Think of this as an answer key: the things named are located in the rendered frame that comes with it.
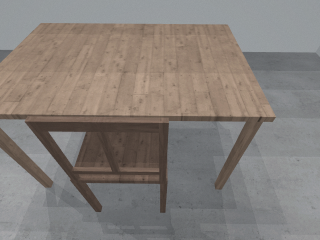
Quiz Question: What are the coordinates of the table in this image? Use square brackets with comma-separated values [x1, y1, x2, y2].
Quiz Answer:
[0, 23, 276, 190]

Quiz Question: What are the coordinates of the chair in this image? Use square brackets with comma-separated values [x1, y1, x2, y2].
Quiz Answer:
[24, 116, 169, 213]

